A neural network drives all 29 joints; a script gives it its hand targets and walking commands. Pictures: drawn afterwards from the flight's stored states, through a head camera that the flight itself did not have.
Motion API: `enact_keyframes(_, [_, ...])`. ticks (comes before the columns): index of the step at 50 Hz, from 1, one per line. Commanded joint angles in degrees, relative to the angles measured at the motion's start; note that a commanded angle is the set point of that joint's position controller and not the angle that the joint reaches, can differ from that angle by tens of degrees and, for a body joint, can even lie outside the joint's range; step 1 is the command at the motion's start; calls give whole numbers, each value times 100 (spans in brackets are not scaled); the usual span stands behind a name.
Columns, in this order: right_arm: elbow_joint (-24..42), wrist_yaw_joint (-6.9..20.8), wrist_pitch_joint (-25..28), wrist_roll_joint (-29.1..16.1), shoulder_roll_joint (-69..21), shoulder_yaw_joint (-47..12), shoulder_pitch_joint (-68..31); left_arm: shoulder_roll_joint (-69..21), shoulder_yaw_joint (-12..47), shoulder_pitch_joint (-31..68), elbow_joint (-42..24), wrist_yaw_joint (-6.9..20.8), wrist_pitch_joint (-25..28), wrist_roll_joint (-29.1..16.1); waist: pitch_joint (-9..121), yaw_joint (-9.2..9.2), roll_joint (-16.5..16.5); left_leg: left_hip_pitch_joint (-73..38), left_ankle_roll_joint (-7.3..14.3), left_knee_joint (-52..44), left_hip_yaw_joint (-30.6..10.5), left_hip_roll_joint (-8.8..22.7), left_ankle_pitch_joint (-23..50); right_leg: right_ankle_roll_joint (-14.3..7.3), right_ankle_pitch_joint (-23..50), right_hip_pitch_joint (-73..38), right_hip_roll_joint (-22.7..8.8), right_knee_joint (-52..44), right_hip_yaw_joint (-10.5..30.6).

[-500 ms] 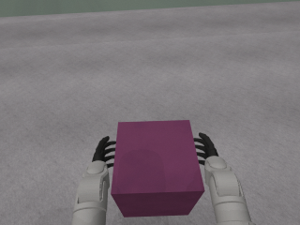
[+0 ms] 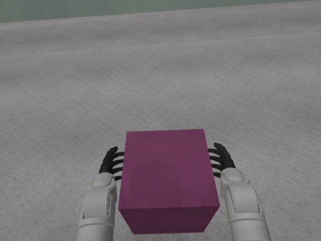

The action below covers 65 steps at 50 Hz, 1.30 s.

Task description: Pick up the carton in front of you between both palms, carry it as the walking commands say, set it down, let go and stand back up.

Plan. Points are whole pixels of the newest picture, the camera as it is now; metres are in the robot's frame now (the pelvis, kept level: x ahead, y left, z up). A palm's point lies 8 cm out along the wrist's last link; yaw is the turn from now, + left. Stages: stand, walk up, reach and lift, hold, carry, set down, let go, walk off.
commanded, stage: hold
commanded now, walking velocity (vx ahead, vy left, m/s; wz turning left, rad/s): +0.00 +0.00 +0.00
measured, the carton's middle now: (166, 184) +0.30 +0.00 -0.06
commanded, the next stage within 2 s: set down in 0.64 s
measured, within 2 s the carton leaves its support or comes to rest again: neither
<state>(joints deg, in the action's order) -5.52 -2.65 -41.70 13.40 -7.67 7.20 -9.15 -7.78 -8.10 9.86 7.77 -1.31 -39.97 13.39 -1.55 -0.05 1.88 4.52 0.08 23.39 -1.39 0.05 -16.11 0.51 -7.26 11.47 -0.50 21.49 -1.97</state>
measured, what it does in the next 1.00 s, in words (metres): stands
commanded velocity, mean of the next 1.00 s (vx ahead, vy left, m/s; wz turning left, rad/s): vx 0.00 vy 0.00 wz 0.00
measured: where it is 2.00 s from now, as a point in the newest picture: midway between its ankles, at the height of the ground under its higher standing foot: outside the picture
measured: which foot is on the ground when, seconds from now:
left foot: down 0.00-1.00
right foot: down 0.00-1.00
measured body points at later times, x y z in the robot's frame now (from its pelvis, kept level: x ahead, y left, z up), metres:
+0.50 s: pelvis -0.03 -0.01 +0.00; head -0.07 -0.03 +0.44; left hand +0.27 +0.15 +0.04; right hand +0.28 -0.15 +0.03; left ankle -0.03 +0.12 -0.74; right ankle +0.05 -0.12 -0.74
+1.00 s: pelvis -0.02 -0.01 -0.01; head +0.01 -0.03 +0.44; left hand +0.32 +0.15 +0.00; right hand +0.33 -0.15 -0.01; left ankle -0.03 +0.12 -0.74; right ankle +0.05 -0.12 -0.74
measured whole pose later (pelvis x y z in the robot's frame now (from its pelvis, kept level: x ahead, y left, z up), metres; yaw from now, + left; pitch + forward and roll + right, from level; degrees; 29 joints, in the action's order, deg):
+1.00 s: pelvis -0.02 -0.01 -0.01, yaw +3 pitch -1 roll +0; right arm -29.0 0.8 -30.4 24.6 -11.6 26.4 -28.6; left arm -12.3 -28.4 28.2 31.0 1.8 -28.1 25.7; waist -3.1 -0.9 2.9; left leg 13.7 -0.8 33.0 -6.9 -1.6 -18.7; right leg -0.9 -10.7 19.1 2.2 30.4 1.4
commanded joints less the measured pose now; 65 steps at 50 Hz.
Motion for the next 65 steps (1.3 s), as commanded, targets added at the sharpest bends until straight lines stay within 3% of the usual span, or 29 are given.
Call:
enact_keyframes(1, [462, 1295, 302, -1349, -4979, -3070, -2360, -4912, 2820, 2260, -237, 1255, 271, -1253, 1832, 48, -116, 583, 84, -545, -497, -476, 2135, -50, 2142, -2406, 585, 169, 633])
enact_keyframes(6, [109, 1380, 301, -1264, -5156, -2927, -2642, -5124, 2720, 2698, 92, 1371, 287, -1257, 1348, 10, -104, 1047, 150, -677, -518, -399, 1084, -113, 1022, -2280, 552, 85, 610])
enact_keyframes(17, [-527, 1680, 229, -1202, -5515, -2669, -3211, -5478, 2376, 3281, 766, 1559, 344, -1140, 941, 11, 21, 1823, 310, -967, -525, -243, -396, -16, 5, -2472, 520, 120, 494])
enact_keyframes(27, [-797, 1791, 211, -1188, -5676, -2623, -3425, -5562, 2325, 3616, 937, 1683, 376, -1169, 1062, -14, -162, 1738, 347, -848, -458, -295, -436, 24, -454, -2425, 415, -68, 637])
enact_keyframes(35, [-887, 1762, 179, -1208, -5764, -2563, -3513, -5485, 2231, 3698, 947, 1711, 328, -1144, 1236, 10, -313, 1419, 278, -666, -416, -435, -17, 56, -277, -2336, 295, -228, 784])
enact_keyframes(39, [-1348, 1738, 293, -1017, -5725, -2136, -3786, -5359, 1822, 3972, 1354, 1724, 435, -880, 1077, 8, -293, 1505, 270, -546, -383, -467, -149, 57, -469, -2175, 290, -179, 789])
enact_keyframes(43, [-2184, 1698, 629, -582, -5528, -1317, -4259, -5221, 1082, 4442, 2130, 1697, 753, -394, 904, -48, -227, 1836, 281, -291, -344, -483, -340, 7, -697, -1826, 326, 48, 739])
enact_keyframes(49, [-2947, 1393, 1429, 305, -4445, -8, -4350, -4385, -136, 4468, 2825, 1333, 1501, 480, 791, -90, -161, 2718, 184, 370, -276, -587, 7, -84, 167, -754, 453, 781, 623])
enact_keyframes(52, [-2986, 1294, 2029, 499, -4027, 171, -4263, -4021, -258, 4388, 2797, 1201, 2060, 584, 1297, -81, -172, 3158, 86, 753, -225, -653, 456, -67, 943, -221, 508, 1231, 604])
enact_keyframes(59, [-2908, 1318, 3293, 47, -4597, -983, -4867, -4748, 998, 4882, 2704, 1069, 3277, 2, 3733, -58, -106, 4146, -197, 1847, -192, -794, 1572, -43, 2101, 461, 685, 2556, 512])
enact_keyframes(63, [-2563, 1365, 3508, -236, -4813, -1678, -5250, -4972, 1864, 5343, 2293, 1007, 3484, -461, 5576, -136, -133, 4551, -305, 2586, -196, -813, 2313, -31, 2764, 819, 720, 3345, 484])
enact_keyframes(65, [-2400, 1389, 3474, -336, -4838, -1872, -5388, -5005, 2135, 5477, 2129, 969, 3447, -640, 6169, -178, -138, 4704, -343, 2875, -198, -811, 2436, -19, 2701, 1217, 742, 3629, 425])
